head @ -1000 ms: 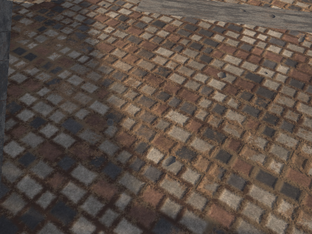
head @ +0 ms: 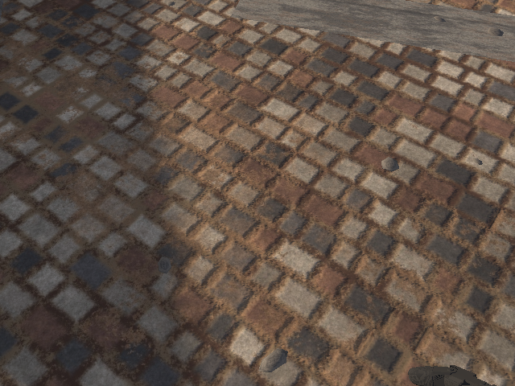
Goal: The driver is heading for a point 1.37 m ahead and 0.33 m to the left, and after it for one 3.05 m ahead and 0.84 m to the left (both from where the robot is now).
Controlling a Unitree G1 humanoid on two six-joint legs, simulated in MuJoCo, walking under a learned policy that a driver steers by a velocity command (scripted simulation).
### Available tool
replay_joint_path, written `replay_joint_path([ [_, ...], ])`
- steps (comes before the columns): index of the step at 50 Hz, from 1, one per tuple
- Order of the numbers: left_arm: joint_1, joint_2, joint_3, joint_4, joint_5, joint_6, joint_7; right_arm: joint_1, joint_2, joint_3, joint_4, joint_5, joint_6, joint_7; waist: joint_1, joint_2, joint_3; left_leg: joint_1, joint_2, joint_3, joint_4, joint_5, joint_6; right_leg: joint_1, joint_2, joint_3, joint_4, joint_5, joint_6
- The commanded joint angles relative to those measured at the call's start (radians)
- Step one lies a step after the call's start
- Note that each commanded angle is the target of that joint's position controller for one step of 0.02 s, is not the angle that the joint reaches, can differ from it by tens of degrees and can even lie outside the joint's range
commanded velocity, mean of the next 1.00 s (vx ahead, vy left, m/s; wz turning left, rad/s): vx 0.50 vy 0.00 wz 0.11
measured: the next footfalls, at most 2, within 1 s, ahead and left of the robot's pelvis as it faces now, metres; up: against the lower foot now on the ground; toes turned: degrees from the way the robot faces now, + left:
left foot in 0.04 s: +0.19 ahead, +0.06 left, +0.00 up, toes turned +3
right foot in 0.58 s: +0.49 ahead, -0.11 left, +0.00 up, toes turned -4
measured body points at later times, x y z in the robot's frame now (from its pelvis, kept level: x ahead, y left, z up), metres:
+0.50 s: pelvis +0.27 -0.01 +0.01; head +0.30 -0.01 +0.46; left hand +0.47 +0.20 -0.10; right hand +0.17 -0.23 -0.13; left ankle +0.15 +0.05 -0.72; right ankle +0.44 -0.13 -0.69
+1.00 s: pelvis +0.54 -0.04 +0.02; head +0.57 -0.04 +0.47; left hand +0.45 +0.18 -0.13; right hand +0.71 -0.25 -0.12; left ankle +0.69 +0.10 -0.67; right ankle +0.45 -0.11 -0.72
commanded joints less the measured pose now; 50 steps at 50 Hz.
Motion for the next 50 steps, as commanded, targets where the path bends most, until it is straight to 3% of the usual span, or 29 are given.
replay_joint_path([
  [1, -0.062, 0.192, 0.038, -0.043, 0.002, -0.002, 0.009, 0.387, -0.162, -0.06, 0.084, -0.003, -0.019, -0.031, -0.238, -0.091, -0.17, 0.487, -0.014, -0.042, -0.097, -0.007, 0.068, -0.184, -0.258, 0.03, 0.503, 1.19, 0.005],
  [2, -0.066, 0.154, 0.027, -0.07, -0.001, -0.004, 0.001, 0.529, -0.231, -0.082, 0.108, -0.025, -0.02, -0.044, -0.277, 0.01, -0.271, 0.694, 0.196, -0.27, -0.11, -0.159, 0.126, -0.363, -0.191, -0.007, 0.81, 0.794, -0.003],
  [3, 0.09, 0.034, 0.01, -0.066, -0.017, 0.004, -0.009, 0.502, -0.268, -0.088, 0.104, -0.041, -0.019, -0.035, -0.148, 0.19, -0.334, 0.906, 0.462, -0.764, -0.166, -0.151, 0.293, -0.733, -0.011, -0.014, 1.18, -0.154, 0.025],
  [4, 0.003, 0.147, 0.033, -0.066, 0.007, 0.007, -0.006, 0.432, -0.209, -0.084, 0.101, 0.009, -0.015, -0.021, -0.164, 0.026, -0.246, 0.781, 0.416, -0.805, -0.303, -0.355, 0.285, -0.83, -0.051, 0.063, 1.2, -0.064, -0.004],
  [5, -0.096, 0.161, 0.041, -0.103, 0.007, 0.001, -0.013, 0.322, -0.16, -0.07, 0.084, 0.017, -0.018, -0.018, -0.118, 0.021, -0.091, 0.612, 0.386, -0.657, -0.367, -0.396, 0.248, -0.849, -0.103, 0.057, 1.141, 0.043, -0.009],
  [6, -0.139, 0.155, 0.042, -0.11, 0.01, -0.001, -0.017, 0.281, -0.112, -0.059, 0.084, 0.011, -0.028, -0.012, -0.092, -0.022, -0.026, 0.489, 0.346, -0.572, -0.408, -0.295, 0.214, -0.806, -0.13, 0.052, 1.084, 0.087, -0.008],
  [8, -0.116, 0.109, 0.037, -0.101, 0.023, 0.023, -0.028, 0.305, -0.066, -0.042, 0.118, 0.006, -0.047, -0.018, -0.034, -0.015, -0.006, 0.354, 0.274, -0.422, -0.439, -0.13, 0.155, -0.7, -0.168, 0.048, 0.998, 0.109, 0.015],
  [10, -0.125, 0.076, 0.032, -0.103, 0.026, 0.039, -0.038, 0.359, -0.079, -0.041, 0.151, 0.01, -0.065, -0.02, -0.021, -0.002, -0.003, 0.322, 0.246, -0.342, -0.457, -0.019, 0.142, -0.689, -0.181, 0.022, 0.943, 0.127, 0.036],
  [12, -0.209, 0.083, 0.034, -0.133, 0.025, 0.048, -0.044, 0.399, -0.11, -0.046, 0.171, 0.011, -0.072, -0.019, -0.026, 0.014, 0.018, 0.323, 0.228, -0.286, -0.482, 0.024, 0.132, -0.754, -0.204, -0.003, 0.875, 0.196, 0.053],
  [17, -0.44, 0.087, 0.028, -0.203, 0.011, 0.051, -0.047, 0.504, -0.109, -0.035, 0.201, 0.015, -0.067, -0.019, -0.089, 0.03, 0.032, 0.41, 0.182, -0.2, -0.471, 0.22, 0.066, -0.834, -0.204, -0.061, 0.62, 0.388, 0.08],
  [20, -0.539, 0.079, 0.021, -0.228, 0.006, 0.05, -0.047, 0.568, -0.11, -0.03, 0.221, 0.01, -0.065, -0.027, -0.125, 0.048, 0.029, 0.5, 0.187, -0.186, -0.448, 0.29, 0.05, -0.833, -0.177, -0.085, 0.501, 0.432, 0.077],
  [23, -0.616, 0.087, 0.02, -0.253, 0.006, 0.045, -0.045, 0.61, -0.116, -0.028, 0.239, -0.002, -0.059, -0.036, -0.146, 0.056, 0.033, 0.622, 0.222, -0.193, -0.402, 0.366, 0.068, -0.853, -0.153, -0.092, 0.425, 0.384, 0.061],
  [26, -0.601, 0.103, 0.027, -0.26, 0.006, 0.033, -0.041, 0.587, -0.134, -0.032, 0.248, -0.009, -0.055, -0.046, -0.109, 0.064, 0.026, 0.685, 0.258, -0.184, -0.318, 0.546, 0.072, -0.777, -0.122, -0.096, 0.354, 0.27, 0.019],
  [28, -0.41, 0.132, 0.045, -0.199, 0.009, 0.02, -0.027, 0.552, -0.152, -0.036, 0.248, -0.007, -0.053, -0.047, -0.023, 0.07, -0.067, 0.665, 0.243, -0.158, -0.113, 0.765, 0.047, -0.531, -0.059, -0.116, 0.286, 0.224, -0.023],
  [29, -0.232, 0.164, 0.062, -0.14, 0.021, 0.01, -0.016, 0.532, -0.149, -0.034, 0.241, 0.001, -0.052, -0.045, 0.052, 0.047, -0.158, 0.556, 0.209, -0.127, 0.081, 0.673, 0.028, -0.291, -0.081, -0.089, 0.244, 0.27, -0.056],
  [30, -0.048, 0.255, 0.087, -0.107, 0.047, 0.003, -0.004, 0.527, -0.113, -0.023, 0.202, 0.01, -0.056, -0.043, 0.106, -0.054, -0.295, 0.336, 0.153, -0.087, 0.386, 0.293, 0.012, -0.023, -0.322, 0.17, 0.248, 0.203, -0.113],
  [31, -0.035, 0.305, 0.103, -0.096, 0.042, 0.014, -0.012, 0.654, -0.029, -0.013, 0.208, 0.044, -0.053, -0.032, 0.041, -0.267, -0.404, -0.006, -0.034, -0.075, 0.724, -0.46, -0.026, 0.195, -0.551, 0.633, 0.134, 0.174, -0.266],
  [32, -0.118, 0.232, 0.092, -0.104, 0.006, 0.023, -0.022, 0.555, -0.136, -0.04, 0.207, 0.014, -0.048, -0.038, 0.028, -0.07, -0.282, -0.098, 0.029, -0.186, 0.762, -0.392, -0.008, 0.083, -0.483, 0.591, 0.081, 0.092, -0.217],
  [33, -0.228, 0.186, 0.078, -0.12, -0.001, 0.019, -0.026, 0.474, -0.123, -0.042, 0.176, 0.014, -0.053, -0.032, -0.012, -0.058, -0.145, -0.1, 0.065, -0.186, 0.717, -0.287, -0.007, -0.079, -0.453, 0.429, 0.041, 0.14, -0.18],
  [34, -0.277, 0.139, 0.068, -0.122, 0.005, 0.01, -0.029, 0.445, -0.101, -0.04, 0.173, 0.015, -0.051, -0.031, -0.041, -0.023, -0.085, -0.059, 0.095, -0.182, 0.671, -0.232, -0.01, -0.195, -0.415, 0.328, 0.002, 0.238, -0.148],
  [36, -0.272, 0.084, 0.05, -0.095, 0.003, -0.004, -0.021, 0.462, -0.063, -0.039, 0.181, -0.008, -0.022, -0.019, -0.087, -0.054, -0.044, 0.027, 0.123, -0.18, 0.603, -0.2, -0.028, -0.326, -0.352, 0.174, -0.041, 0.317, -0.087],
  [38, -0.218, 0.091, 0.05, -0.066, -0.001, -0.022, -0.017, 0.46, -0.046, -0.043, 0.178, -0.012, -0.002, -0.008, -0.103, -0.063, -0.034, 0.028, 0.119, -0.17, 0.589, -0.177, -0.037, -0.35, -0.336, 0.1, -0.062, 0.398, -0.074],
  [41, -0.166, 0.116, 0.053, -0.046, 0.001, -0.031, -0.013, 0.349, -0.05, -0.046, 0.135, -0.01, 0.013, 0.002, -0.098, -0.067, 0.002, -0.079, 0.136, -0.155, 0.538, -0.073, -0.045, -0.339, -0.321, 0.004, -0.088, 0.463, -0.052],
  [46, -0.11, 0.113, 0.044, -0.032, 0.002, -0.03, -0.004, 0.151, -0.038, -0.034, 0.061, -0.001, 0.006, 0.014, -0.063, -0.07, 0.032, -0.115, 0.122, -0.091, 0.281, 0.095, -0.052, -0.296, -0.292, -0.121, -0.083, 0.591, -0.016],
  [50, -0.035, 0.133, 0.045, -0.005, 0.004, -0.022, 0.013, 0.03, -0.036, -0.024, 0.009, -0.006, 0.006, 0.018, -0.028, -0.071, 0.047, -0.101, 0.1, -0.014, 0.113, 0.086, -0.025, -0.173, -0.33, -0.171, -0.051, 0.687, -0.015],
])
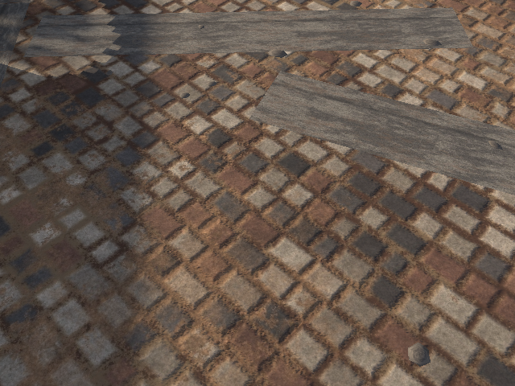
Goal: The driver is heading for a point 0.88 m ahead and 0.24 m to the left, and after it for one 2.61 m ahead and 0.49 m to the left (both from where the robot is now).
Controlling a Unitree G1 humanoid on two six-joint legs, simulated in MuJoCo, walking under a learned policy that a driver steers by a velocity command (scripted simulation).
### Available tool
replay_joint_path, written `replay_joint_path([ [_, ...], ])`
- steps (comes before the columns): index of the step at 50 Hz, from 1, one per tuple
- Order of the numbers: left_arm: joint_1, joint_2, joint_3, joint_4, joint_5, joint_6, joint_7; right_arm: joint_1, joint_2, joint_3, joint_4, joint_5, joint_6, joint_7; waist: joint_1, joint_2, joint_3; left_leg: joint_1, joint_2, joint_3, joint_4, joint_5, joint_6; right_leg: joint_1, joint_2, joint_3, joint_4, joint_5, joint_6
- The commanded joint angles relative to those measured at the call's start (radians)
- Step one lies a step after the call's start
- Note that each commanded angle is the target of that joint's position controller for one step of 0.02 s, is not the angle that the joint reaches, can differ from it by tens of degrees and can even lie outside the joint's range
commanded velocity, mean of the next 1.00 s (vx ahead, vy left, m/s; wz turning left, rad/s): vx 0.50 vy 0.00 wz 0.43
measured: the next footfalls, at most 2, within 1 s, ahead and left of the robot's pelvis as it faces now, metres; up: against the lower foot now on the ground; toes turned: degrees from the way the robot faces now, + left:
left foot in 0.14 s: +0.23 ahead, +0.08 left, +0.00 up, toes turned +10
right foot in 0.70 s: +0.59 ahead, +0.03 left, +0.00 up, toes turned +25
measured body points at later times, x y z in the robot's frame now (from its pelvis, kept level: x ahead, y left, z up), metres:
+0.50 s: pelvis +0.26 +0.05 +0.00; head +0.29 +0.08 +0.45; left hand +0.37 +0.34 -0.11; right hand +0.32 -0.22 -0.12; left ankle +0.19 +0.07 -0.74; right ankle +0.46 -0.09 -0.67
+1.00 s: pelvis +0.54 +0.10 +0.01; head +0.56 +0.10 +0.46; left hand +0.41 +0.33 -0.12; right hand +0.77 -0.06 -0.12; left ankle +0.55 +0.26 -0.68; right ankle +0.56 +0.02 -0.74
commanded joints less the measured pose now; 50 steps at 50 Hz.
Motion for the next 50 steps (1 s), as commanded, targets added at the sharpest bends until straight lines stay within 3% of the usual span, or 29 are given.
replay_joint_path([
  [1, 0.067, 0.134, 0.022, -0.017, 0.003, -0.002, 0.016, -0.12, -0.029, 0.003, -0.095, -0.003, -0.012, 0.004, 0.006, -0.091, 0.072, 0.008, -0.029, 0.067, -0.095, -0.027, 0.026, -0.006, -0.305, 0.053, -0.019, 0.623, -0.052],
  [3, 0.055, 0.153, 0.026, -0.016, 0.005, 0.006, 0.025, -0.096, -0.042, -0.004, -0.096, -0.006, -0.012, 0.001, -0.018, -0.104, 0.046, 0.075, -0.07, 0.099, -0.126, -0.114, 0.061, 0.048, -0.32, 0.019, 0.073, 0.855, -0.047],
  [5, 0.032, 0.179, 0.035, -0.021, 0.01, 0.019, 0.031, 0.007, -0.067, -0.02, -0.07, -0.009, -0.013, -0.006, -0.068, -0.13, -0.019, 0.201, -0.134, 0.128, -0.138, -0.221, 0.108, 0.072, -0.33, -0.009, 0.259, 1.081, -0.047],
  [6, 0.021, 0.194, 0.041, -0.03, 0.011, 0.028, 0.029, 0.101, -0.087, -0.033, -0.042, -0.011, -0.016, -0.008, -0.104, -0.134, -0.075, 0.31, -0.165, 0.127, -0.174, -0.251, 0.135, 0.05, -0.331, -0.013, 0.418, 1.08, -0.049],
  [7, 0.0, 0.204, 0.044, -0.047, 0.007, 0.034, 0.023, 0.243, -0.127, -0.055, 0.0, -0.022, -0.023, -0.014, -0.172, -0.101, -0.145, 0.514, -0.161, 0.073, -0.262, -0.237, 0.174, -0.069, -0.314, -0.025, 0.65, 0.926, -0.03],
  [8, 0.0, 0.163, 0.036, -0.087, 0.007, 0.03, 0.014, 0.343, -0.225, -0.087, 0.013, -0.028, -0.025, -0.027, -0.198, 0.027, -0.245, 0.742, 0.074, -0.231, -0.288, -0.292, 0.243, -0.305, -0.258, -0.029, 0.979, 0.416, -0.001],
  [9, -0.015, 0.109, 0.032, -0.167, -0.013, 0.021, -0.008, 0.298, -0.292, -0.101, -0.015, -0.01, -0.011, -0.027, -0.129, 0.215, -0.298, 0.953, 0.295, -0.817, -0.461, -0.295, 0.415, -0.724, -0.009, 0.103, 1.299, -0.284, 0.051],
  [10, -0.139, 0.171, 0.04, -0.188, 0.002, 0.007, -0.012, 0.283, -0.264, -0.096, -0.007, 0.012, -0.001, -0.032, -0.146, 0.029, -0.188, 0.886, 0.261, -0.702, -0.503, -0.284, 0.372, -0.847, -0.09, 0.252, 1.273, -0.185, 0.037],
  [11, -0.179, 0.165, 0.038, -0.209, -0.011, -0.008, -0.017, 0.227, -0.22, -0.085, -0.011, 0.015, -0.002, -0.038, -0.112, -0.005, -0.091, 0.763, 0.237, -0.578, -0.52, -0.208, 0.328, -0.841, -0.13, 0.253, 1.194, -0.083, 0.034],
  [12, -0.162, 0.159, 0.039, -0.195, -0.01, -0.01, -0.013, 0.184, -0.172, -0.074, -0.013, 0.013, -0.008, -0.038, -0.058, -0.088, -0.027, 0.638, 0.188, -0.485, -0.537, -0.065, 0.278, -0.773, -0.161, 0.25, 1.095, -0.04, 0.04],
  [13, -0.154, 0.151, 0.039, -0.196, 0.009, 0.006, -0.011, 0.156, -0.152, -0.066, -0.019, 0.019, -0.017, -0.043, -0.024, -0.097, -0.015, 0.559, 0.135, -0.408, -0.541, 0.028, 0.246, -0.705, -0.18, 0.255, 1.029, -0.034, 0.055],
  [15, -0.13, 0.129, 0.036, -0.197, 0.032, 0.048, -0.019, 0.156, -0.143, -0.058, -0.022, 0.026, -0.039, -0.044, 0.005, -0.062, -0.037, 0.502, 0.077, -0.331, -0.546, 0.139, 0.226, -0.631, -0.184, 0.245, 0.96, -0.027, 0.083],
  [18, -0.214, 0.125, 0.035, -0.241, 0.032, 0.074, -0.027, 0.219, -0.184, -0.065, -0.013, 0.027, -0.049, -0.042, -0.009, -0.024, -0.024, 0.479, 0.033, -0.296, -0.558, 0.186, 0.201, -0.676, -0.181, 0.219, 0.855, 0.06, 0.113],
  [23, -0.419, 0.142, 0.032, -0.323, 0.024, 0.079, -0.032, 0.344, -0.184, -0.063, -0.007, 0.023, -0.04, -0.043, -0.088, 0.021, -0.007, 0.588, 0.021, -0.34, -0.545, 0.2, 0.143, -0.794, -0.157, 0.22, 0.662, 0.219, 0.123],
  [29, -0.586, 0.147, 0.013, -0.405, 0.014, 0.062, -0.042, 0.421, -0.196, -0.063, -0.012, 0.008, -0.035, -0.057, -0.138, 0.042, 0.007, 0.725, 0.042, -0.404, -0.47, 0.305, 0.151, -0.805, -0.096, 0.222, 0.468, 0.233, 0.095],
  [31, -0.564, 0.157, 0.01, -0.412, 0.01, 0.051, -0.043, 0.405, -0.204, -0.063, -0.017, 0.005, -0.039, -0.066, -0.117, 0.053, 0.005, 0.731, 0.057, -0.405, -0.449, 0.356, 0.131, -0.714, -0.084, 0.221, 0.384, 0.231, 0.066],
  [32, -0.507, 0.166, 0.012, -0.399, 0.009, 0.046, -0.04, 0.375, -0.207, -0.062, -0.022, 0.006, -0.042, -0.068, -0.084, 0.058, -0.004, 0.697, 0.055, -0.39, -0.426, 0.421, 0.108, -0.6, -0.068, 0.214, 0.338, 0.213, 0.044],
  [34, -0.276, 0.208, 0.034, -0.326, 0.009, 0.031, -0.022, 0.339, -0.223, -0.062, -0.022, 0.007, -0.053, -0.059, 0.016, 0.035, -0.108, 0.662, 0.013, -0.344, -0.207, 0.63, 0.068, -0.297, -0.017, 0.186, 0.273, 0.189, -0.002],
  [35, -0.127, 0.24, 0.046, -0.295, 0.02, 0.019, -0.008, 0.331, -0.208, -0.058, -0.028, 0.011, -0.061, -0.05, 0.085, 0.005, -0.197, 0.545, -0.033, -0.315, -0.003, 0.476, 0.052, -0.071, -0.104, 0.264, 0.259, 0.18, -0.036],
  [36, -0.002, 0.327, 0.064, -0.29, 0.043, 0.019, 0.005, 0.393, -0.122, -0.037, -0.057, 0.03, -0.067, -0.045, 0.086, -0.154, -0.346, 0.351, -0.127, -0.23, 0.305, 0.022, 0.025, 0.166, -0.367, 0.602, 0.255, 0.066, -0.105],
  [37, -0.022, 0.351, 0.079, -0.264, 0.027, 0.036, -0.006, 0.508, -0.133, -0.042, -0.043, 0.041, -0.061, -0.046, 0.015, -0.352, -0.395, 0.155, -0.24, -0.176, 0.516, -0.524, 0.007, 0.219, -0.501, 1.011, 0.105, 0.06, -0.223],
  [38, -0.131, 0.258, 0.063, -0.29, 0.008, 0.043, -0.017, 0.449, -0.177, -0.044, -0.025, 0.004, -0.049, -0.052, -0.016, -0.157, -0.215, 0.076, -0.158, -0.201, 0.57, -0.448, 0.013, 0.062, -0.462, 0.943, 0.074, -0.077, -0.213],
  [39, -0.2, 0.186, 0.047, -0.3, 0.002, 0.04, -0.022, 0.342, -0.169, -0.04, -0.041, -0.006, -0.047, -0.043, -0.012, -0.047, -0.099, 0.073, -0.124, -0.194, 0.53, -0.372, 0.009, -0.074, -0.409, 0.777, 0.057, -0.065, -0.193],
  [40, -0.222, 0.158, 0.038, -0.29, 0.01, 0.036, -0.023, 0.297, -0.149, -0.036, -0.057, -0.005, -0.045, -0.036, -0.028, -0.03, -0.045, 0.085, -0.094, -0.183, 0.471, -0.34, 0.008, -0.156, -0.356, 0.665, 0.029, 0.015, -0.162],
  [42, -0.189, 0.155, 0.032, -0.25, 0.008, 0.022, -0.022, 0.282, -0.131, -0.031, -0.067, -0.018, -0.029, -0.022, -0.051, -0.095, -0.033, 0.129, -0.068, -0.167, 0.398, -0.328, -0.004, -0.223, -0.294, 0.528, 0.002, 0.175, -0.134],
  [45, -0.124, 0.168, 0.035, -0.21, -0.006, -0.001, -0.03, 0.253, -0.114, -0.024, -0.08, -0.022, -0.018, -0.011, -0.06, -0.115, -0.044, 0.094, -0.053, -0.131, 0.337, -0.293, -0.019, -0.213, -0.282, 0.449, -0.027, 0.301, -0.15],
  [50, -0.054, 0.172, 0.034, -0.171, -0.01, 0.004, -0.033, 0.014, -0.082, 0.004, -0.158, -0.017, -0.022, 0.003, -0.016, -0.109, 0.006, 0.036, 0.003, -0.042, 0.065, -0.109, -0.057, -0.211, -0.235, 0.335, -0.086, 0.322, -0.135],
])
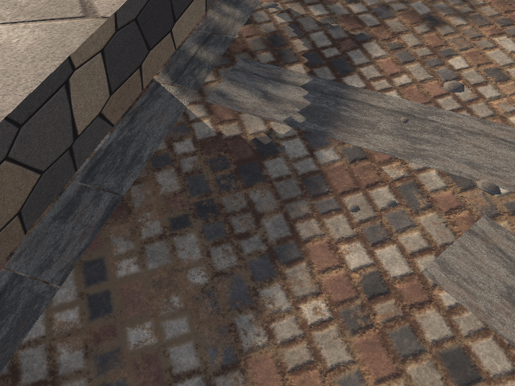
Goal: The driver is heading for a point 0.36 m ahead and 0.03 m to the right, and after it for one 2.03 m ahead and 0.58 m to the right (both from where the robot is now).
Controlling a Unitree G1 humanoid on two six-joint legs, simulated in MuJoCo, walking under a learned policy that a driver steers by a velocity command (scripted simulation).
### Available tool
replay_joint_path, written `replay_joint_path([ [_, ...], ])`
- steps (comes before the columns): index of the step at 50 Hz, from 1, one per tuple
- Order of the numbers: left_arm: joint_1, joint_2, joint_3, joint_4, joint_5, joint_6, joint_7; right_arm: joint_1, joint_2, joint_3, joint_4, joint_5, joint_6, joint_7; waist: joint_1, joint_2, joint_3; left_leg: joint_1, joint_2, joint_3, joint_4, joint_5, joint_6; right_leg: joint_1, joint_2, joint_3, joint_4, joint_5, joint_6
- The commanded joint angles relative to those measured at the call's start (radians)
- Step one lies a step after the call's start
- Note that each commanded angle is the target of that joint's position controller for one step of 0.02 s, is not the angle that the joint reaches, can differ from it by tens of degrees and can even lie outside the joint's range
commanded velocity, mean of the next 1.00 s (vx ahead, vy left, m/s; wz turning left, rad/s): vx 0.23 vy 0.00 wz -0.24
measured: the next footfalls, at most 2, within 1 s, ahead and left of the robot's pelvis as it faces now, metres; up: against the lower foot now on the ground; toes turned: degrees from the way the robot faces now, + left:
left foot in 0.22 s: +0.26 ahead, +0.12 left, +0.00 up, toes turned +3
right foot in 0.74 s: +0.34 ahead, -0.05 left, +0.00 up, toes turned -13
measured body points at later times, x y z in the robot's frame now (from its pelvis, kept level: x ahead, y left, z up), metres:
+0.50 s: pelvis +0.22 +0.06 +0.00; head +0.25 +0.08 +0.45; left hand +0.30 +0.31 -0.15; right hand +0.25 -0.20 -0.13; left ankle +0.22 +0.12 -0.75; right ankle +0.27 -0.08 -0.68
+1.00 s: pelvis +0.27 +0.03 -0.01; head +0.30 +0.00 +0.44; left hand +0.44 +0.27 -0.12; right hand +0.30 -0.25 -0.14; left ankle +0.32 +0.18 -0.69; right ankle +0.30 -0.04 -0.75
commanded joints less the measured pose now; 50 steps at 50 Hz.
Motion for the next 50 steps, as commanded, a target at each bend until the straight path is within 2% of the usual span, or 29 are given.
replay_joint_path([
  [1, 0.004, 0.119, 0.021, -0.041, -0.005, -0.016, -0.001, -0.094, -0.015, 0.013, -0.082, 0.006, -0.011, 0.009, -0.008, -0.124, 0.035, 0.009, 0.017, 0.058, -0.167, 0.116, -0.019, -0.046, -0.231, 0.145, -0.144, 0.244, -0.127],
  [4, 0.05, 0.14, 0.025, -0.02, -0.003, -0.013, 0.001, -0.171, -0.022, 0.019, -0.102, 0.014, -0.014, 0.006, 0.017, -0.126, 0.034, 0.066, -0.004, 0.087, -0.286, 0.144, -0.016, -0.007, -0.245, 0.127, -0.118, 0.298, -0.115],
  [7, 0.071, 0.151, 0.026, -0.002, 0.003, -0.005, 0.007, -0.202, -0.042, 0.014, -0.117, 0.015, -0.019, -0.002, 0.016, -0.131, 0.039, 0.098, -0.018, 0.09, -0.351, 0.08, 0.011, 0.067, -0.288, 0.143, -0.067, 0.361, -0.106],
  [9, 0.06, 0.161, 0.029, 0.006, 0.004, 0.003, 0.012, -0.134, -0.056, 0.005, -0.098, 0.008, -0.027, -0.01, -0.023, -0.131, 0.014, 0.207, -0.052, 0.1, -0.418, 0.019, 0.039, 0.097, -0.293, 0.133, 0.036, 0.502, -0.089],
  [10, 0.057, 0.156, 0.026, 0.012, 0.0, 0.008, 0.013, -0.019, -0.069, -0.005, -0.056, 0.0, -0.036, -0.017, -0.075, -0.097, -0.041, 0.36, -0.078, 0.11, -0.491, 0.032, 0.061, 0.081, -0.258, 0.094, 0.184, 0.585, -0.072],
  [11, 0.054, 0.133, 0.017, 0.0, -0.003, 0.008, 0.014, 0.147, -0.117, -0.024, -0.006, -0.016, -0.048, -0.029, -0.135, -0.053, -0.146, 0.594, -0.007, 0.029, -0.498, 0.014, 0.1, -0.035, -0.214, 0.056, 0.387, 0.488, -0.048],
  [12, 0.075, 0.049, -0.007, -0.054, -0.026, 0.005, 0.009, 0.284, -0.216, -0.049, 0.006, -0.035, -0.051, -0.042, -0.163, 0.122, -0.283, 0.872, 0.279, -0.351, -0.55, -0.116, 0.188, -0.328, -0.107, -0.023, 0.727, 0.082, -0.002],
  [13, 0.11, 0.091, 0.01, -0.044, -0.016, 0.01, 0.016, 0.28, -0.232, -0.059, 0.019, 0.006, -0.034, -0.039, -0.136, 0.195, -0.299, 0.869, 0.386, -0.612, -0.653, 0.012, 0.261, -0.493, -0.014, 0.02, 0.916, -0.354, 0.003],
  [14, 0.059, 0.132, 0.024, -0.039, 0.0, 0.019, 0.022, 0.192, -0.168, -0.043, 0.008, 0.028, -0.029, -0.035, -0.097, 0.066, -0.159, 0.75, 0.338, -0.46, -0.634, 0.167, 0.25, -0.53, -0.074, 0.081, 0.965, -0.308, -0.001],
  [15, 0.024, 0.097, 0.016, -0.041, 0.0, 0.018, 0.018, 0.123, -0.104, -0.026, -0.001, 0.031, -0.038, -0.031, -0.069, 0.024, -0.079, 0.629, 0.293, -0.324, -0.641, 0.369, 0.238, -0.505, -0.1, 0.088, 0.941, -0.253, 0.004],
  [16, 0.019, 0.073, 0.013, -0.034, 0.0, 0.024, 0.018, 0.082, -0.063, -0.014, 0.0, 0.03, -0.045, -0.029, -0.035, 0.012, -0.046, 0.549, 0.239, -0.217, -0.657, 0.506, 0.2, -0.457, -0.127, 0.084, 0.882, -0.225, 0.012],
  [17, 0.023, 0.071, 0.014, -0.029, 0.013, 0.038, 0.016, 0.065, -0.039, -0.006, 0.009, 0.033, -0.051, -0.032, -0.009, 0.026, -0.031, 0.492, 0.202, -0.149, -0.665, 0.6, 0.175, -0.412, -0.139, 0.08, 0.837, -0.214, 0.026],
  [18, 0.047, 0.057, 0.013, -0.012, 0.016, 0.052, 0.013, 0.057, -0.036, -0.003, 0.014, 0.029, -0.056, -0.035, 0.006, 0.031, -0.043, 0.459, 0.188, -0.089, -0.67, 0.683, 0.164, -0.364, -0.121, 0.075, 0.833, -0.194, 0.037],
  [20, 0.054, 0.052, 0.017, -0.008, 0.013, 0.07, 0.009, 0.077, -0.06, -0.007, 0.029, 0.03, -0.066, -0.039, 0.023, 0.032, -0.065, 0.444, 0.181, -0.019, -0.676, 0.79, 0.161, -0.338, -0.095, 0.076, 0.819, -0.143, 0.048],
  [24, -0.06, 0.053, 0.02, -0.046, 0.017, 0.089, 0.008, 0.085, -0.072, -0.007, 0.041, 0.031, -0.055, -0.057, 0.013, 0.045, -0.035, 0.445, 0.167, 0.083, -0.68, 0.757, 0.148, -0.397, -0.104, 0.054, 0.708, -0.028, 0.057],
  [28, -0.163, 0.032, 0.008, -0.09, 0.018, 0.093, 0.004, 0.127, -0.083, -0.012, 0.059, 0.03, -0.034, -0.072, -0.026, 0.05, -0.036, 0.483, 0.173, 0.135, -0.644, 0.72, 0.152, -0.37, -0.104, 0.007, 0.547, 0.026, 0.048],
  [33, -0.197, 0.049, 0.013, -0.127, 0.02, 0.097, 0.003, 0.148, -0.114, -0.033, 0.07, 0.025, -0.001, -0.08, -0.049, 0.057, -0.027, 0.553, 0.224, 0.128, -0.528, 0.683, 0.156, -0.344, -0.084, -0.027, 0.429, -0.107, 0.005],
  [35, -0.174, 0.052, 0.018, -0.134, 0.018, 0.092, 0.003, 0.139, -0.124, -0.043, 0.068, 0.027, 0.012, -0.083, -0.039, 0.042, -0.035, 0.556, 0.227, 0.131, -0.423, 0.65, 0.134, -0.29, -0.068, -0.037, 0.333, -0.126, -0.022],
  [36, -0.127, 0.058, 0.023, -0.128, 0.02, 0.081, 0.006, 0.139, -0.128, -0.047, 0.068, 0.028, 0.018, -0.084, -0.007, -0.003, -0.061, 0.52, 0.2, 0.161, -0.307, 0.602, 0.096, -0.195, -0.062, -0.022, 0.225, -0.011, -0.041],
  [37, -0.06, 0.144, 0.047, -0.122, 0.025, 0.069, 0.015, 0.165, -0.119, -0.047, 0.049, 0.025, 0.019, -0.082, 0.013, -0.142, -0.128, 0.402, 0.123, 0.211, -0.086, 0.373, 0.031, -0.041, -0.177, 0.159, 0.167, 0.311, -0.092],
  [38, -0.041, 0.277, 0.084, -0.137, 0.015, 0.074, 0.022, 0.153, -0.042, -0.029, -0.008, 0.036, 0.027, -0.078, 0.01, -0.343, -0.152, 0.09, -0.105, 0.232, 0.19, -0.413, -0.035, 0.104, -0.458, 0.544, 0.132, 0.795, -0.295],
  [39, 0.026, 0.255, 0.085, -0.113, -0.021, 0.085, 0.021, 0.123, -0.058, -0.029, -0.006, 0.015, 0.049, -0.079, 0.039, -0.203, -0.217, 0.084, -0.083, 0.043, 0.3, -0.508, -0.041, 0.092, -0.472, 0.545, 0.117, 0.753, -0.357],
  [40, -0.032, 0.217, 0.077, -0.122, -0.015, 0.095, 0.025, 0.091, -0.058, -0.03, -0.014, 0.024, 0.055, -0.076, 0.019, -0.152, -0.126, 0.04, -0.061, 0.019, 0.337, -0.435, -0.048, 0.023, -0.421, 0.472, 0.102, 0.622, -0.34],
  [41, -0.109, 0.17, 0.064, -0.135, -0.007, 0.108, 0.032, 0.057, -0.06, -0.031, -0.018, 0.028, 0.051, -0.076, -0.006, -0.098, -0.044, 0.02, -0.037, 0.005, 0.283, -0.345, -0.053, -0.055, -0.355, 0.407, 0.066, 0.474, -0.284],
  [42, -0.171, 0.143, 0.056, -0.154, -0.009, 0.116, 0.037, 0.041, -0.077, -0.037, -0.025, 0.02, 0.048, -0.077, -0.027, -0.1, -0.018, 0.021, -0.024, 0.001, 0.223, -0.282, -0.057, -0.086, -0.297, 0.368, 0.048, 0.382, -0.234],
  [43, -0.202, 0.125, 0.051, -0.166, -0.008, 0.118, 0.038, 0.06, -0.085, -0.039, -0.021, 0.009, 0.052, -0.074, -0.042, -0.122, -0.034, 0.052, -0.028, 0.007, 0.195, -0.245, -0.063, -0.099, -0.258, 0.335, 0.048, 0.387, -0.213],
  [44, -0.201, 0.131, 0.052, -0.17, -0.005, 0.117, 0.035, 0.077, -0.077, -0.039, -0.016, 0.007, 0.059, -0.071, -0.045, -0.116, -0.065, 0.075, -0.044, 0.013, 0.185, -0.228, -0.068, -0.097, -0.244, 0.321, 0.054, 0.406, -0.205],
  [46, -0.175, 0.161, 0.062, -0.166, -0.003, 0.109, 0.027, 0.08, -0.058, -0.034, -0.026, 0.017, 0.069, -0.069, -0.042, -0.103, -0.098, 0.093, -0.053, 0.011, 0.12, -0.223, -0.078, -0.083, -0.232, 0.327, 0.056, 0.377, -0.195],
  [50, -0.155, 0.188, 0.073, -0.171, 0.005, 0.117, 0.024, 0.022, -0.062, -0.031, -0.06, 0.022, 0.081, -0.074, -0.012, -0.154, -0.086, 0.092, -0.06, -0.004, -0.004, -0.217, -0.085, -0.097, -0.219, 0.405, 0.018, 0.089, -0.183],
])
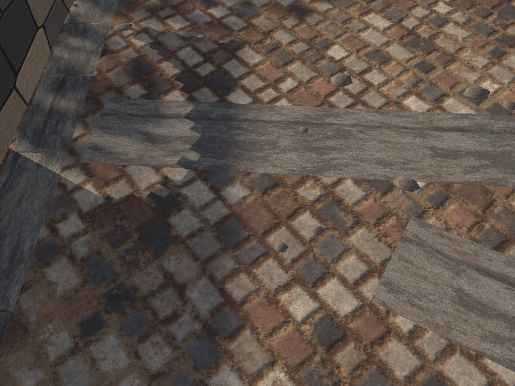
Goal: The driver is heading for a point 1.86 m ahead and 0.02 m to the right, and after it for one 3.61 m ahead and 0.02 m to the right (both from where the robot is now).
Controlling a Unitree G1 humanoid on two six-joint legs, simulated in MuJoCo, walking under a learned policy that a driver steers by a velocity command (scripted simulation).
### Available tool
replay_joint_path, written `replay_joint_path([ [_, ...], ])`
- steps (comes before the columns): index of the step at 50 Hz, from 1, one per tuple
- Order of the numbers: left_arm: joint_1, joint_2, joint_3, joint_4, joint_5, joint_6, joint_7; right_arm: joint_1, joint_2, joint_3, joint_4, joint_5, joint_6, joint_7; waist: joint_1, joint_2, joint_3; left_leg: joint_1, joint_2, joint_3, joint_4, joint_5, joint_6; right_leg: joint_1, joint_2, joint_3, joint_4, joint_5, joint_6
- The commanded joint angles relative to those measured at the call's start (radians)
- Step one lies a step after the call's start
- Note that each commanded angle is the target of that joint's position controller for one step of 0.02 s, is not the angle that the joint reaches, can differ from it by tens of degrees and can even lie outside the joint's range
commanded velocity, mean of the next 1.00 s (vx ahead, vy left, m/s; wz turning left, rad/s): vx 0.01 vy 0.00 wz -0.24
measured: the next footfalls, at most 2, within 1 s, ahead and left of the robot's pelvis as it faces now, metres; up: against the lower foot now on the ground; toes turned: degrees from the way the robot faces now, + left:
left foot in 0.22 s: +0.05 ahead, +0.13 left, +0.00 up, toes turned -12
right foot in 0.58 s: -0.04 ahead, -0.07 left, +0.00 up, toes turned -9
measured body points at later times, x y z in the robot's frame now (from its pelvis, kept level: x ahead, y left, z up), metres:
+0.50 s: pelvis -0.01 +0.04 +0.01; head +0.01 +0.06 +0.45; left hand +0.14 +0.29 -0.13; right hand +0.03 -0.24 -0.10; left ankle +0.01 +0.14 -0.74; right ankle -0.08 -0.08 -0.70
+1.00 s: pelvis -0.03 +0.02 +0.01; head -0.03 +0.02 +0.46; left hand +0.08 +0.26 -0.14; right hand -0.07 -0.23 -0.15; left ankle +0.01 +0.14 -0.74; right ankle -0.08 -0.07 -0.74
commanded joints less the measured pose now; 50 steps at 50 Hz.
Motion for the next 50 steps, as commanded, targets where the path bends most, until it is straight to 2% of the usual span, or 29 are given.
replay_joint_path([
  [1, 0.028, 0.155, 0.04, -0.057, 0.007, -0.002, 0.0, 0.026, -0.076, -0.016, -0.059, 0.003, 0.002, -0.004, 0.006, -0.131, -0.119, -0.012, -0.017, 0.002, -0.069, 0.011, -0.005, 0.116, -0.245, 0.321, -0.158, -0.023, -0.154],
  [4, 0.02, 0.165, 0.046, -0.066, 0.013, 0.005, -0.006, 0.009, -0.079, -0.013, -0.077, 0.01, -0.005, -0.006, 0.014, -0.137, -0.114, 0.036, -0.036, -0.003, -0.149, 0.004, 0.004, 0.093, -0.237, 0.373, -0.161, -0.092, -0.143],
  [7, -0.003, 0.167, 0.05, -0.074, 0.014, 0.011, -0.013, 0.037, -0.084, -0.01, -0.084, 0.02, -0.018, -0.011, 0.006, -0.152, -0.121, 0.122, -0.063, -0.003, -0.257, -0.014, 0.026, 0.077, -0.229, 0.426, -0.148, -0.052, -0.123],
  [9, -0.033, 0.164, 0.051, -0.078, 0.008, 0.016, -0.017, 0.102, -0.082, -0.008, -0.076, 0.027, -0.029, -0.016, -0.026, -0.155, -0.122, 0.235, -0.086, 0.002, -0.417, 0.02, 0.052, 0.04, -0.207, 0.449, -0.133, -0.044, -0.085],
  [10, -0.056, 0.157, 0.049, -0.082, -0.002, 0.019, -0.015, 0.161, -0.082, -0.009, -0.06, 0.025, -0.035, -0.021, -0.06, -0.146, -0.122, 0.327, -0.081, 0.013, -0.567, 0.098, 0.068, -0.001, -0.179, 0.427, -0.111, -0.094, -0.044],
  [11, -0.041, 0.117, 0.038, -0.088, -0.01, 0.016, -0.01, 0.17, -0.132, -0.019, -0.06, 0.013, -0.041, -0.03, -0.049, -0.062, -0.108, 0.393, 0.023, -0.086, -0.706, 0.076, 0.094, -0.076, -0.113, 0.368, -0.037, -0.228, 0.016],
  [12, 0.001, 0.053, 0.022, -0.102, -0.021, 0.011, -0.006, 0.125, -0.232, -0.038, -0.093, -0.006, -0.04, -0.033, -0.015, 0.166, -0.117, 0.441, 0.292, -0.392, -0.802, -0.021, 0.182, -0.21, 0.037, 0.178, 0.197, -0.369, 0.073],
  [13, -0.017, 0.124, 0.039, -0.091, 0.014, 0.005, 0.003, 0.051, -0.251, -0.044, -0.11, -0.019, -0.037, -0.022, -0.022, 0.17, -0.05, 0.267, 0.385, -0.469, -0.809, 0.103, 0.274, -0.238, 0.077, 0.071, 0.41, -0.428, 0.085],
  [14, -0.011, 0.146, 0.047, -0.081, 0.023, 0.004, 0.0, 0.031, -0.181, -0.026, -0.116, -0.016, -0.041, -0.016, 0.005, 0.092, -0.042, 0.199, 0.343, -0.406, -0.776, 0.227, 0.289, -0.166, 0.036, 0.113, 0.539, -0.386, 0.084],
  [15, 0.024, 0.136, 0.047, -0.058, 0.019, 0.006, -0.005, -0.024, -0.132, -0.012, -0.119, -0.005, -0.045, -0.009, 0.044, 0.064, -0.03, 0.182, 0.268, -0.29, -0.749, 0.309, 0.258, -0.142, 0.034, 0.11, 0.606, -0.324, 0.084],
  [16, 0.052, 0.128, 0.044, -0.041, 0.018, 0.012, -0.01, -0.05, -0.117, -0.007, -0.127, -0.001, -0.048, -0.005, 0.055, 0.088, -0.041, 0.212, 0.21, -0.208, -0.727, 0.377, 0.228, -0.141, 0.036, 0.098, 0.653, -0.284, 0.092],
  [17, 0.067, 0.12, 0.041, -0.03, 0.018, 0.017, -0.015, -0.044, -0.114, -0.005, -0.129, 0.001, -0.05, -0.006, 0.046, 0.125, -0.052, 0.253, 0.184, -0.165, -0.707, 0.464, 0.224, -0.155, 0.039, 0.085, 0.684, -0.276, 0.102],
  [19, 0.035, 0.104, 0.03, -0.032, 0.012, 0.023, -0.018, 0.017, -0.112, -0.004, -0.11, 0.002, -0.052, -0.004, 0.01, 0.122, -0.067, 0.338, 0.175, -0.13, -0.671, 0.592, 0.235, -0.172, 0.031, 0.071, 0.641, -0.286, 0.126],
  [22, -0.026, 0.068, 0.006, -0.038, 0.001, 0.028, -0.013, 0.086, -0.121, -0.004, -0.075, 0.003, -0.057, -0.004, -0.034, 0.133, -0.084, 0.438, 0.188, -0.131, -0.637, 0.64, 0.243, -0.131, -0.004, 0.052, 0.433, -0.316, 0.145],
  [25, -0.044, 0.062, -0.011, -0.029, -0.012, 0.03, -0.002, 0.103, -0.149, -0.01, -0.052, -0.003, -0.047, 0.005, -0.056, 0.179, -0.093, 0.42, 0.184, -0.131, -0.61, 0.662, 0.242, 0.014, -0.02, -0.031, 0.214, -0.361, 0.128],
  [26, -0.036, 0.065, -0.013, -0.021, -0.017, 0.028, 0.003, 0.11, -0.158, -0.013, -0.041, -0.003, -0.042, 0.008, -0.053, 0.187, -0.089, 0.417, 0.184, -0.138, -0.595, 0.692, 0.239, 0.047, -0.021, -0.046, 0.137, -0.328, 0.118],
  [27, -0.009, 0.059, -0.017, -0.005, -0.019, 0.024, 0.008, 0.105, -0.16, -0.015, -0.032, 0.001, -0.037, 0.009, -0.031, 0.171, -0.086, 0.406, 0.175, -0.132, -0.569, 0.717, 0.223, 0.103, -0.024, -0.058, 0.01, -0.232, 0.106],
  [28, 0.019, 0.056, -0.022, 0.012, -0.015, 0.014, 0.014, 0.103, -0.159, -0.015, -0.023, 0.006, -0.035, 0.01, -0.009, 0.141, -0.085, 0.367, 0.168, -0.125, -0.549, 0.713, 0.188, 0.193, -0.043, -0.047, -0.151, -0.06, 0.094],
  [29, 0.021, 0.087, -0.019, 0.019, -0.002, 0.002, 0.022, 0.117, -0.14, -0.01, -0.02, 0.008, -0.041, 0.01, -0.018, 0.101, -0.109, 0.302, 0.16, -0.129, -0.542, 0.628, 0.141, 0.301, -0.102, 0.034, -0.196, 0.029, 0.077],
  [30, 0.03, 0.144, -0.015, 0.016, 0.017, -0.013, 0.029, 0.13, -0.104, -0.001, -0.038, 0.01, -0.049, 0.017, -0.039, -0.027, -0.153, 0.214, 0.113, -0.078, -0.479, 0.448, 0.098, 0.403, -0.255, 0.188, -0.176, 0.168, 0.05],
  [31, -0.048, 0.136, -0.024, 0.03, 0.002, -0.017, 0.024, 0.123, -0.048, 0.016, -0.026, 0.024, -0.044, 0.014, -0.074, -0.161, -0.092, 0.272, 0.038, -0.012, -0.59, 0.198, 0.077, 0.234, -0.311, 0.199, -0.115, 0.328, -0.019],
  [32, -0.082, 0.084, -0.038, 0.021, -0.001, -0.025, 0.017, 0.106, -0.08, 0.012, -0.002, 0.012, -0.039, 0.008, -0.059, -0.122, -0.079, 0.325, 0.043, -0.013, -0.605, 0.206, 0.066, 0.21, -0.283, 0.183, -0.118, 0.251, -0.019],
  [34, -0.067, 0.085, -0.043, 0.047, 0.003, -0.031, 0.019, 0.076, -0.107, 0.003, 0.026, 0.011, -0.038, 0.012, -0.035, -0.114, -0.048, 0.355, 0.044, -0.026, -0.621, 0.308, 0.062, 0.179, -0.215, 0.147, -0.134, 0.108, 0.021],
  [35, -0.043, 0.092, -0.043, 0.066, -0.001, -0.034, 0.025, 0.077, -0.117, -0.001, 0.037, 0.009, -0.037, 0.015, -0.03, -0.115, -0.036, 0.364, 0.051, -0.029, -0.616, 0.343, 0.063, 0.169, -0.202, 0.139, -0.14, 0.098, 0.028],
  [36, -0.027, 0.094, -0.044, 0.086, -0.006, -0.036, 0.027, 0.092, -0.103, 0.003, 0.053, 0.01, -0.038, 0.018, -0.034, -0.114, -0.041, 0.37, 0.06, -0.032, -0.625, 0.357, 0.063, 0.174, -0.193, 0.13, -0.143, 0.086, 0.032],
  [38, -0.02, 0.081, -0.048, 0.109, -0.006, -0.037, 0.028, 0.106, -0.088, 0.008, 0.089, 0.011, -0.039, 0.016, -0.033, -0.076, -0.025, 0.364, 0.062, -0.033, -0.636, 0.345, 0.06, 0.172, -0.189, 0.127, -0.148, 0.051, 0.032],
  [47, -0.011, 0.071, -0.059, 0.19, -0.006, -0.043, 0.03, 0.113, -0.069, 0.019, 0.2, 0.01, -0.038, 0.01, -0.034, -0.023, -0.006, 0.373, 0.07, -0.038, -0.648, 0.322, 0.056, 0.132, -0.178, 0.124, -0.172, -0.035, 0.025],
  [48, 0.003, 0.074, -0.058, 0.2, -0.005, -0.042, 0.029, 0.121, -0.065, 0.021, 0.211, 0.008, -0.037, 0.011, -0.031, -0.031, -0.028, 0.377, 0.056, -0.025, -0.636, 0.249, 0.058, 0.138, -0.171, 0.128, -0.187, -0.146, 0.018],
  [50, 0.036, 0.124, -0.037, 0.213, -0.004, -0.029, 0.028, 0.114, -0.073, 0.015, 0.209, 0.0, -0.033, 0.014, -0.017, -0.094, -0.002, 0.287, -0.014, 0.041, -0.519, 0.003, 0.073, 0.119, -0.178, 0.186, -0.216, -0.493, -0.03],
])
